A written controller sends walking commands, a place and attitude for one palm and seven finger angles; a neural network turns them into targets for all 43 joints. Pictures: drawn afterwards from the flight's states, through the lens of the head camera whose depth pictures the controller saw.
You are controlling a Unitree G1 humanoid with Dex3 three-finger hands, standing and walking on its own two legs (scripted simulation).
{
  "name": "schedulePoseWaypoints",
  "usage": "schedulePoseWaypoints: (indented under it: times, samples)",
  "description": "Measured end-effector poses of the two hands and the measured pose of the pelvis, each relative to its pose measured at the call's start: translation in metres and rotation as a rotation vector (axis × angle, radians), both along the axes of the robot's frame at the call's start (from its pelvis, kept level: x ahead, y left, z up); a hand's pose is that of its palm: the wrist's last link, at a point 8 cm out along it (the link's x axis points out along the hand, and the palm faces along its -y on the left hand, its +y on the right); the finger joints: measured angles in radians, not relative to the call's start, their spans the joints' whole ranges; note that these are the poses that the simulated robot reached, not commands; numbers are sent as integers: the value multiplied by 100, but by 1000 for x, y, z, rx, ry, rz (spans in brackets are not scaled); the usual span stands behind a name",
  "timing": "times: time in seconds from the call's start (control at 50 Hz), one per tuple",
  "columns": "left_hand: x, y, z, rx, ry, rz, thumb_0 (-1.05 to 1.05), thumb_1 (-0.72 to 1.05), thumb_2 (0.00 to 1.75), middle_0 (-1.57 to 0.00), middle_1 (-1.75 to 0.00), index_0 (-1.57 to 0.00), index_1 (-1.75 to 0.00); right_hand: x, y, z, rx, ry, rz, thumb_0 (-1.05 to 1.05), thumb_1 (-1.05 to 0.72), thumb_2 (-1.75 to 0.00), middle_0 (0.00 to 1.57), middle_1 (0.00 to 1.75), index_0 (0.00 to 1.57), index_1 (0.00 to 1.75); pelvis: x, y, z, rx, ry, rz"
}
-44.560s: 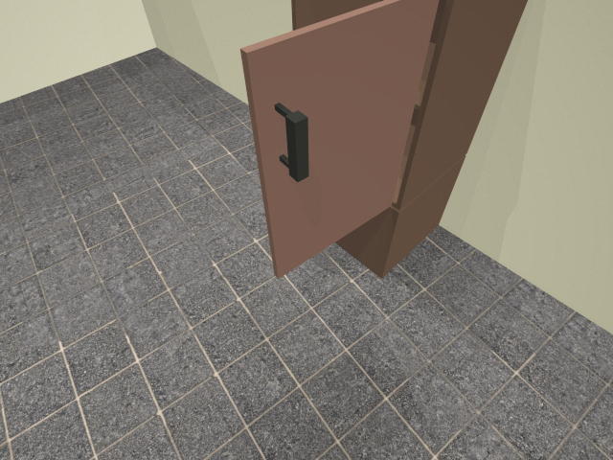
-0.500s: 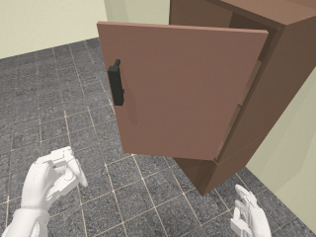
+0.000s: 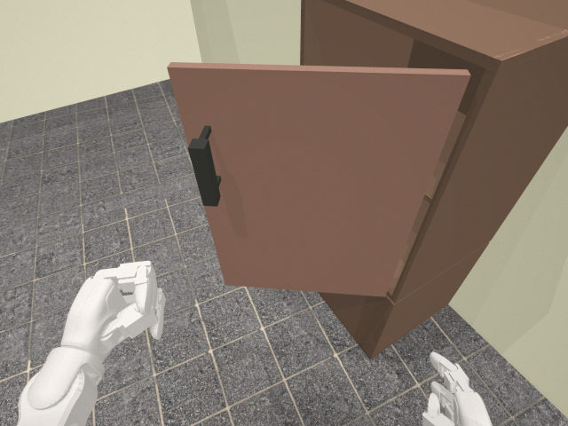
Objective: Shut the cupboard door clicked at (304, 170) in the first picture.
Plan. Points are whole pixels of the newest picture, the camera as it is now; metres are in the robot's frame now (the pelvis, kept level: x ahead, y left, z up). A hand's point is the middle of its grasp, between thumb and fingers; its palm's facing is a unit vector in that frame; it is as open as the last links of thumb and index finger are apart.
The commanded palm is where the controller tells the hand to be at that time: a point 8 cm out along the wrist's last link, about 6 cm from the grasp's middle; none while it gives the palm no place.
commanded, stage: raise the hand and make a fist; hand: left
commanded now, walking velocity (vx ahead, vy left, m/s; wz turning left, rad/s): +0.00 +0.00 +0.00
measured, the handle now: (209, 166) +0.49 +0.17 +0.11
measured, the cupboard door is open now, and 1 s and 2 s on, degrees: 53 53 53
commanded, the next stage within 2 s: bring the fist close to the handle in 0.20 s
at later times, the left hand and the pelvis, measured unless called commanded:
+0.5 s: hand (153, 293) +0.24 +0.18 +0.12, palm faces +0.04 -1.00 -0.04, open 3.1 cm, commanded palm +0.22 +0.22 +0.11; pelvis -0.01 -0.01 +0.00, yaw +1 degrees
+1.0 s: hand (194, 244) +0.33 +0.16 +0.11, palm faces -0.03 -1.00 -0.02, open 3.1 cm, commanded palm +0.31 +0.21 +0.11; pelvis -0.01 -0.01 +0.00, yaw +0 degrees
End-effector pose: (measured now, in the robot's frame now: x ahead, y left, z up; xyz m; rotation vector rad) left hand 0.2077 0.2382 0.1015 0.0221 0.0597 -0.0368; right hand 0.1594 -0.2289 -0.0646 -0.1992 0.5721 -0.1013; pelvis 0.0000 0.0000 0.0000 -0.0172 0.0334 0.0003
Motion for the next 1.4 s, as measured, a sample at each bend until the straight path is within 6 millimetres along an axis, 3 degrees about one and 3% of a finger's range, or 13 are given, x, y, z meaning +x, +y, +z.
schedulePoseWaypoints:
  times: [0.06, 0.2, 0.34, 0.4, 0.54, 0.7, 0.84, 1.02, 1.14, 1.28, 1.4]
  samples:
    - [-4, -2, -1, 5, -9, 24, 2, 90, 90, -130, -149, -130, -150, 0, -5, 3, -12, -3, -3, 2, -90, -90, 20, 30, 20, 30, 0, -3, 0, 5, -2, -3]
    - [-8, 2, 18, 30, -138, 84, 2, 90, 90, -130, -150, -130, -150, 3, -7, 2, -10, -3, 29, 2, -90, -90, 20, 30, 20, 30, -3, -10, 0, 3, -11, 9]
    - [-11, -11, 1, 16, -21, 14, 2, 90, 90, -130, -150, -130, -150, 3, -6, 0, 12, -16, 18, 2, -90, -90, 20, 30, 20, 30, -6, -12, 0, 5, -13, 6]
    - [-9, -8, 4, 20, -44, 36, 2, 90, 90, -131, -150, -130, -150, 3, -6, 0, 8, -14, 20, 2, -90, -90, 20, 30, 20, 30, -7, -13, 0, 6, -16, 8]
    - [20, -7, 19, 15, -147, 57, 2, 90, 90, -131, -150, -130, -150, -4, -7, -6, 3, 18, 25, 1, -90, -90, 20, 30, 20, 30, -12, -15, 0, 5, -15, 17]
    - [54, -21, 5, -1, -45, -9, 2, 90, 90, -131, -150, -130, -150, -16, -15, -9, 4, 49, -32, 1, -90, -90, 21, 30, 20, 30, -9, -12, 2, 13, -4, -5]
    - [74, -14, 17, 0, -120, 52, 2, 90, 90, -130, -150, -130, -150, -22, -18, -11, -7, 89, -37, 1, -90, -90, 20, 30, 20, 30, -6, -10, 2, 14, 1, -8]
    - [104, -28, 4, -11, -41, 3, 2, 90, 90, -131, -150, -130, -150, -23, -16, -16, -6, 135, -51, 1, -90, -90, 20, 30, 20, 30, -5, -7, 2, 13, 16, -6]
    - [128, -30, 14, -16, -91, 29, 2, 90, 90, -131, -150, -130, -150, -27, -16, -18, -8, 165, -62, 1, -90, -90, 20, 30, 20, 30, -3, -7, 2, 14, 27, -14]
    - [155, -26, 11, -11, -45, 30, 2, 90, 90, -130, -150, -130, -150, -39, -20, -26, -4, 232, -88, 1, -90, -90, 20, 30, 20, 30, -2, -6, 2, 12, 45, -14]
    - [165, -37, 9, -30, -55, 14, 2, 90, 90, -130, -150, -130, -150, -53, -25, -31, -9, 285, -112, 1, -91, -90, 20, 30, 20, 30, 0, -5, 1, 12, 58, -21]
